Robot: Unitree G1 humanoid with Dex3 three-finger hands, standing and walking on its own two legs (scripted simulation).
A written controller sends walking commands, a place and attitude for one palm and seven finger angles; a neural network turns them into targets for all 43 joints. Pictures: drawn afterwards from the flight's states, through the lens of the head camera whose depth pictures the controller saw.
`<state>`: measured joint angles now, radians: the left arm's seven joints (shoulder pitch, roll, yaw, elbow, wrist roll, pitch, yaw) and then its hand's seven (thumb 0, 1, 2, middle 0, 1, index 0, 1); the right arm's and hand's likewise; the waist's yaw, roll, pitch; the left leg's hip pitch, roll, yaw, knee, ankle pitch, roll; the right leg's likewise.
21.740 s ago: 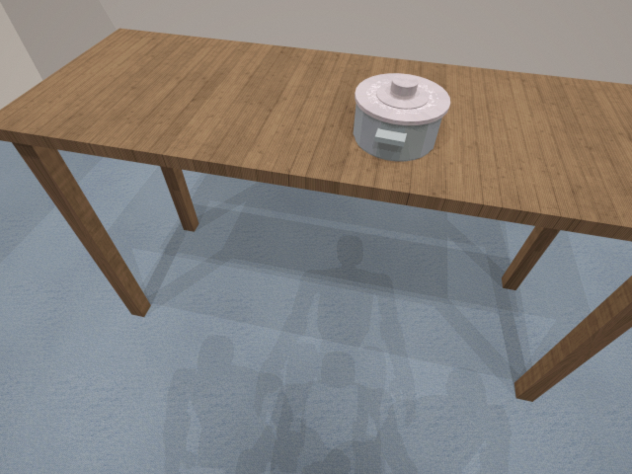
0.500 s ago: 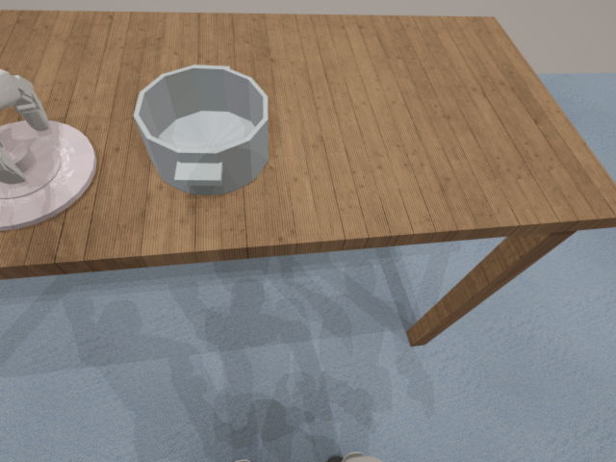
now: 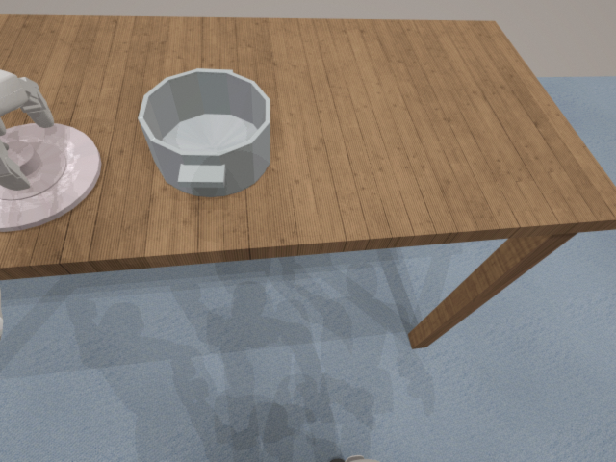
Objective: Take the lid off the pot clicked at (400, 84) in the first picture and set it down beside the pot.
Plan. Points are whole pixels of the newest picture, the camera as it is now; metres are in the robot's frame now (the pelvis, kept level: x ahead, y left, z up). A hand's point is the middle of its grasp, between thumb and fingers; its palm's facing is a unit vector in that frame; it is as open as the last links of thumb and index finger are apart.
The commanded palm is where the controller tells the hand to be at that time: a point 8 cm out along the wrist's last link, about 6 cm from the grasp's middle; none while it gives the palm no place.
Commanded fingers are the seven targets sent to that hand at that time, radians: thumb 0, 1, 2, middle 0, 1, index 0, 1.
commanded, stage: raise the empty hand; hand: left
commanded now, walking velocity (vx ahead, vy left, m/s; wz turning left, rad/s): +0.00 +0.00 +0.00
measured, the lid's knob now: (16, 159) +0.49 +0.34 +0.08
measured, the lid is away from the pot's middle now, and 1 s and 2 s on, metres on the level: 0.24 0.24 0.24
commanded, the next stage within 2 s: draw the hand back to the body in 1.18 s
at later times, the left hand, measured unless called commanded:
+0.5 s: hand out of the picture +0.48 +0.33 +0.18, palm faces -0.34 -0.13 -0.93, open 11.1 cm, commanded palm +0.50 +0.33 +0.24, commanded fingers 0.00 -0.05 0.74 -0.39 -0.79 -0.39 -0.79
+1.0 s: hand out of the picture +0.49 +0.33 +0.23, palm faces -0.27 -0.14 -0.95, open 11.1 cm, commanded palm +0.50 +0.33 +0.29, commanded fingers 0.00 -0.05 0.74 -0.39 -0.79 -0.39 -0.79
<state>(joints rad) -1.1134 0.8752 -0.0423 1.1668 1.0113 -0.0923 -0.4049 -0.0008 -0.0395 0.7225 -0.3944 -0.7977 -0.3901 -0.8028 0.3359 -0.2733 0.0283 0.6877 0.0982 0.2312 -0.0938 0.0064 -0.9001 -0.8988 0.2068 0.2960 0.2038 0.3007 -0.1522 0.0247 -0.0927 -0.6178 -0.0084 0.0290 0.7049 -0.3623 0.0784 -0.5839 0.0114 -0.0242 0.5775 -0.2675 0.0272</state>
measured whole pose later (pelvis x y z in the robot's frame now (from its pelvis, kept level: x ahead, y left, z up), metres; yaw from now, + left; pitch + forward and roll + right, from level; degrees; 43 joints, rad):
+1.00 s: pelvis +0.01 +0.00 +0.01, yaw +1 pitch +13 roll -3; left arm -1.33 0.92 -0.11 1.18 1.02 0.04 -0.50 0.00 -0.05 0.73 -0.40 -0.79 -0.40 -0.79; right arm 0.33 -0.29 0.03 0.71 0.10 0.21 -0.07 0.01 -0.90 -0.90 0.21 0.30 0.20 0.30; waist -0.15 0.04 -0.09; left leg -0.49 -0.02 0.03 0.58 -0.32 0.07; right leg -0.46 0.00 -0.02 0.47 -0.24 0.02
